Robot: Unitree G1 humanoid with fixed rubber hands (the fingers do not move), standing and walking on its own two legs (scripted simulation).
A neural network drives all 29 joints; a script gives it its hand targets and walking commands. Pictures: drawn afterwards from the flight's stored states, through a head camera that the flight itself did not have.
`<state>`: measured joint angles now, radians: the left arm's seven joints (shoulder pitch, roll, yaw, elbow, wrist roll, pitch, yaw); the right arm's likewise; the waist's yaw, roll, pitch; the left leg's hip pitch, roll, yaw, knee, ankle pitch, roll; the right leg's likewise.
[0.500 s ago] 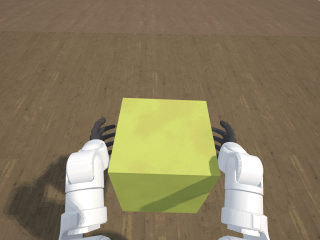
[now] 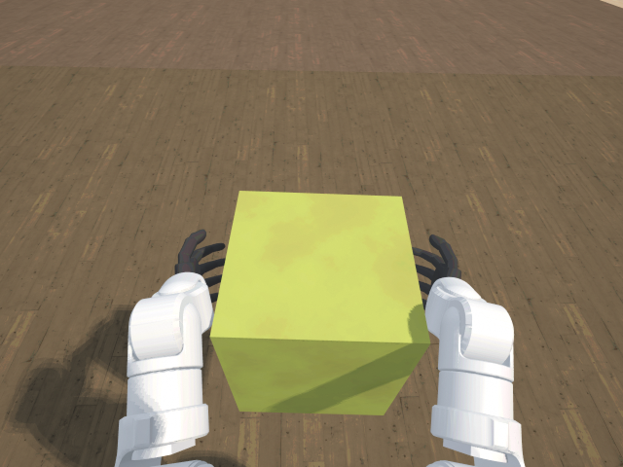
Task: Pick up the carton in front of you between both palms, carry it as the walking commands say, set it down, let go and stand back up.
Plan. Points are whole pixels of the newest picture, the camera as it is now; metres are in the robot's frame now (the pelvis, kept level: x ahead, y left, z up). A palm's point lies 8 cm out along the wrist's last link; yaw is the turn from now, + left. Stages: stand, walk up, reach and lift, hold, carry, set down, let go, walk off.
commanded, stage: carry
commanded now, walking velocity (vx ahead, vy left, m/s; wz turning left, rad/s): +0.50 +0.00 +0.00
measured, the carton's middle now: (315, 310) +0.33 +0.00 +0.05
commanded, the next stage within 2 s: none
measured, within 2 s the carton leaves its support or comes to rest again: neither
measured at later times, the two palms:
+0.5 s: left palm (219, 192) +0.49 +0.15 +0.13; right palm (414, 190) +0.51 -0.16 +0.13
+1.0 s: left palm (264, 85) +0.82 +0.11 +0.17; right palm (410, 97) +0.79 -0.19 +0.17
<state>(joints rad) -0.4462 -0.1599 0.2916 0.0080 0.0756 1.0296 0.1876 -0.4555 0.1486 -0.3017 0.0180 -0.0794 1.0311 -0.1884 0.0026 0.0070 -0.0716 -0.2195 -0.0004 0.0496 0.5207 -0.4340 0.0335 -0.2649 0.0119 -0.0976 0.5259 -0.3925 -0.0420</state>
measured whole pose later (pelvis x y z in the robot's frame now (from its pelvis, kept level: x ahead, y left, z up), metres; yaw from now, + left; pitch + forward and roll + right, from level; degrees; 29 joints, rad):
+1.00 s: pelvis +0.47 +0.00 +0.05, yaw -1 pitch +3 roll +1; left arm -0.50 -0.16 0.34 -0.17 0.04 1.09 0.21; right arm -0.52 0.13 -0.26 -0.12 0.01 1.10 -0.21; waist -0.12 0.00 0.02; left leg -0.41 -0.04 0.17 0.57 -0.33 0.10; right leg -0.59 0.00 0.01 1.39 -0.39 -0.08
